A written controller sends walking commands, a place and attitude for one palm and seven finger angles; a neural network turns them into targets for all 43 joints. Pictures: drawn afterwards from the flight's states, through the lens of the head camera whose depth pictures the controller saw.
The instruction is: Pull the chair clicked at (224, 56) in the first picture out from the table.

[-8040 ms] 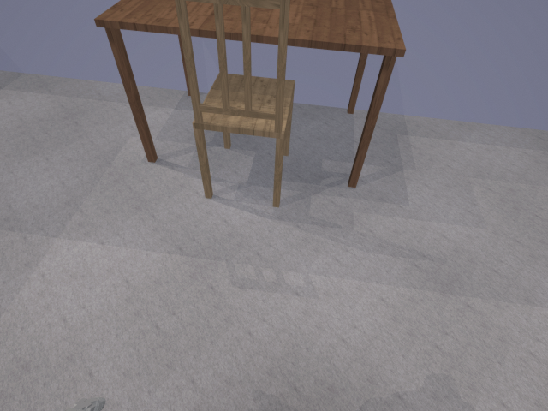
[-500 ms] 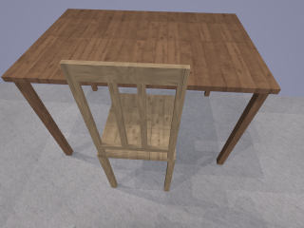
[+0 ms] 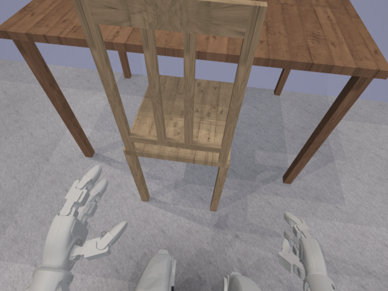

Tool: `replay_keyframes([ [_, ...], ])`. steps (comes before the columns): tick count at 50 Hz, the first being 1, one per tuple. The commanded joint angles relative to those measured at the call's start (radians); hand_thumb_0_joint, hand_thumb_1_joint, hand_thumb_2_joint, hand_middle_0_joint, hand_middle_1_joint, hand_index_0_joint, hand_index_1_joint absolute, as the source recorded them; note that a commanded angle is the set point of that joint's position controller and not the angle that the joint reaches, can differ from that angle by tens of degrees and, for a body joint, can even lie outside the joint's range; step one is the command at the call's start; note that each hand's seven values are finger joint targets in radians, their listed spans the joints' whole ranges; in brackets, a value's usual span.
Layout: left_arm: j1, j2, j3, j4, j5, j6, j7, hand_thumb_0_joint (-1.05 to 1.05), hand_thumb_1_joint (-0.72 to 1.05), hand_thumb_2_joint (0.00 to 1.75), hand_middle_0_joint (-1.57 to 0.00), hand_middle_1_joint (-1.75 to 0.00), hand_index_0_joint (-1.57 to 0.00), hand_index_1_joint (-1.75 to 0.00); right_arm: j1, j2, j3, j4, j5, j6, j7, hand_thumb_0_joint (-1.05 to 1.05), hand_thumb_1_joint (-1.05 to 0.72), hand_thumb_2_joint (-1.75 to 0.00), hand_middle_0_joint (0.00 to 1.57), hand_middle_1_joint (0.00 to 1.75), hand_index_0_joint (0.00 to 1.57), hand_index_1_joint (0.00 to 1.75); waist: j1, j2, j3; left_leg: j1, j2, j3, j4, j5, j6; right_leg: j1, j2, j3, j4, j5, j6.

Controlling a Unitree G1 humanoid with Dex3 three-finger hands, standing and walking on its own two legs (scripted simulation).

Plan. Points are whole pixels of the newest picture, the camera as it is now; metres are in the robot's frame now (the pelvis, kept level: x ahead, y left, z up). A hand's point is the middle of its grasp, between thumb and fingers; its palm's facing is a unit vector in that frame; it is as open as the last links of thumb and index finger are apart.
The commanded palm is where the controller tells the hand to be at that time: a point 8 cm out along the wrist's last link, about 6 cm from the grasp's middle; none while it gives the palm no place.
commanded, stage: raise the hand toward the chair's back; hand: left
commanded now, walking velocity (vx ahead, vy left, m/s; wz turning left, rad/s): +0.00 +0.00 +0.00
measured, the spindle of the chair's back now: (156, 95) +0.56 +0.16 +0.05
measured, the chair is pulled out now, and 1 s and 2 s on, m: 0.00 0.00 0.00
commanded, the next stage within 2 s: aim the fingers beside a spindle in 1.48 s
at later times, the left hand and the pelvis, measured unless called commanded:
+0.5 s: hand (96, 208) +0.25 +0.21 +0.06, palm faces -0.04 -1.00 -0.05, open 15.2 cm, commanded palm +0.23 +0.27 +0.06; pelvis +0.02 +0.03 +0.02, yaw -1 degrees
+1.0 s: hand (80, 194) +0.26 +0.24 +0.07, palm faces -0.04 -1.00 -0.08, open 16.9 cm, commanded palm +0.24 +0.29 +0.07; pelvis +0.02 +0.04 +0.03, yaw -1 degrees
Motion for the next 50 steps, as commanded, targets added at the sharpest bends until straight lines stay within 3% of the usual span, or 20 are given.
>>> replay_keyframes([
  [1,-0.142,0.122,0.047,-0.137,-0.038,0.034,-0.076,0.0,0.15,0.58,-0.13,-0.18,-0.13,-0.18,-0.009,-0.146,-0.061,-0.117,0.019,-0.061,-0.033,0.0,-0.9,-0.9,0.2,0.3,0.2,0.3,-0.069,-0.007,-0.187,0.169,-0.035,0.007,-0.146,0.032,0.048,0.061,-0.021,0.247,-0.357,-0.03,0.06],
  [3,-0.097,0.147,0.104,-0.134,-0.048,0.09,-0.066,0.0,0.11,0.56,-0.12,-0.18,-0.12,-0.18,-0.021,-0.139,-0.065,-0.12,0.022,-0.056,-0.034,0.0,-0.9,-0.9,0.2,0.3,0.2,0.3,-0.032,0.017,-0.23,0.217,-0.036,0.005,-0.179,0.084,0.047,0.102,-0.016,0.218,-0.342,0.037,0.056],
  [6,-0.073,0.122,0.133,-0.186,-0.06,0.108,-0.02,0.0,0.04,0.53,-0.11,-0.16,-0.11,-0.16,-0.019,-0.114,-0.068,-0.116,0.018,-0.046,-0.028,0.0,-0.9,-0.9,0.2,0.3,0.2,0.3,-0.024,-0.022,-0.257,0.248,-0.036,0.007,-0.207,0.152,0.046,0.158,-0.023,0.199,-0.336,0.161,0.068],
  [8,-0.056,0.126,0.158,-0.159,-0.052,0.095,0.009,0.0,-0.01,0.51,-0.11,-0.16,-0.11,-0.16,-0.023,-0.108,-0.072,-0.102,0.012,-0.04,-0.026,0.0,-0.9,-0.9,0.2,0.3,0.2,0.3,-0.018,-0.044,-0.226,0.24,-0.035,0.002,-0.222,0.167,0.042,0.153,-0.015,0.175,-0.321,0.187,0.066],
  [11,-0.068,0.1,0.115,-0.161,-0.034,0.041,0.021,0.0,-0.08,0.48,-0.1,-0.15,-0.1,-0.15,-0.007,-0.115,-0.076,-0.089,0.009,-0.046,-0.017,0.0,-0.9,-0.9,0.2,0.3,0.2,0.3,-0.04,-0.015,-0.187,0.26,-0.033,0.005,-0.234,0.16,0.041,0.1,-0.012,0.154,-0.311,0.181,0.062],
  [13,-0.058,0.106,0.11,-0.141,-0.027,0.02,0.013,0.0,-0.13,0.46,-0.1,-0.14,-0.1,-0.14,0.0,-0.126,-0.082,-0.087,0.008,-0.05,-0.013,0.0,-0.9,-0.9,0.2,0.3,0.2,0.3,-0.042,-0.011,-0.178,0.271,-0.032,0.005,-0.239,0.161,0.043,0.077,-0.004,0.136,-0.298,0.183,0.056],
  [14,-0.065,0.101,0.098,-0.142,-0.029,0.011,0.005,0.0,-0.15,0.45,-0.1,-0.14,-0.1,-0.14,0.006,-0.131,-0.081,-0.09,0.008,-0.052,-0.011,0.0,-0.9,-0.9,0.2,0.3,0.2,0.3,-0.05,-0.007,-0.185,0.274,-0.033,0.006,-0.241,0.153,0.043,0.078,-0.008,0.138,-0.302,0.176,0.058],
  [17,-0.059,0.117,0.114,-0.163,-0.037,-0.007,-0.003,0.0,-0.22,0.42,-0.09,-0.12,-0.09,-0.12,0.019,-0.142,-0.087,-0.088,0.009,-0.056,-0.011,0.0,-0.9,-0.9,0.2,0.3,0.2,0.3,-0.045,0.019,-0.223,0.314,-0.031,0.002,-0.252,0.172,0.041,0.08,-0.003,0.118,-0.286,0.2,0.052],
  [26,-0.084,0.117,0.102,-0.208,-0.028,0.012,0.008,0.0,-0.43,0.33,-0.07,-0.09,-0.07,-0.09,0.032,-0.153,-0.084,-0.107,0.008,-0.039,-0.005,0.0,-0.9,-0.9,0.2,0.3,0.2,0.3,-0.053,0.079,-0.227,0.404,-0.022,-0.024,-0.286,0.214,0.032,0.052,0.006,0.08,-0.27,0.233,0.046],
  [29,-0.097,0.122,0.106,-0.191,-0.025,0.032,0.004,0.0,-0.5,0.3,-0.06,-0.08,-0.06,-0.08,0.033,-0.158,-0.078,-0.118,0.009,-0.027,-0.005,0.0,-0.9,-0.9,0.2,0.3,0.2,0.3,-0.061,0.062,-0.211,0.398,-0.021,-0.031,-0.296,0.193,0.031,0.052,0.009,0.075,-0.276,0.22,0.048],
  [36,-0.135,0.141,0.129,-0.189,-0.034,0.061,-0.021,0.0,-0.5,0.3,-0.06,-0.08,-0.06,-0.08,0.039,-0.159,-0.068,-0.131,0.01,-0.015,-0.005,0.0,-0.9,-0.9,0.2,0.3,0.2,0.3,-0.057,0.081,-0.217,0.444,-0.018,-0.045,-0.314,0.219,0.024,0.061,0.012,0.068,-0.286,0.237,0.046],
  [42,-0.174,0.156,0.153,-0.155,-0.05,0.068,-0.04,0.0,-0.5,0.3,-0.06,-0.08,-0.06,-0.08,0.038,-0.166,-0.063,-0.126,0.012,-0.018,-0.006,0.0,-0.9,-0.9,0.2,0.3,0.2,0.3,-0.061,0.049,-0.202,0.426,-0.02,-0.045,-0.32,0.189,0.025,0.068,0.013,0.07,-0.303,0.218,0.047],
  [45,-0.192,0.171,0.16,-0.142,-0.05,0.07,-0.05,0.0,-0.5,0.3,-0.06,-0.08,-0.06,-0.08,0.04,-0.17,-0.061,-0.121,0.015,-0.023,-0.007,0.0,-0.9,-0.9,0.2,0.3,0.2,0.3,-0.062,0.079,-0.197,0.436,-0.021,-0.047,-0.331,0.171,0.023,0.065,0.012,0.073,-0.31,0.203,0.045],
  [48,-0.197,0.202,0.195,-0.131,-0.054,0.07,-0.052,0.0,-0.5,0.3,-0.06,-0.08,-0.06,-0.08,0.041,-0.174,-0.063,-0.116,0.017,-0.028,-0.01,0.0,-0.9,-0.9,0.2,0.3,0.2,0.3,-0.052,0.069,-0.21,0.433,-0.023,-0.045,-0.338,0.172,0.025,0.088,0.013,0.075,-0.316,0.201,0.044],
  [50,-0.197,0.186,0.18,-0.135,-0.06,0.07,-0.057,0.0,-0.5,0.3,-0.06,-0.08,-0.06,-0.08,0.042,-0.174,-0.061,-0.117,0.019,-0.033,-0.009,0.0,-0.9,-0.9,0.2,0.3,0.2,0.3,-0.054,0.089,-0.208,0.447,-0.025,-0.044,-0.348,0.167,0.024,0.09,0.011,0.075,-0.324,0.197,0.044],
])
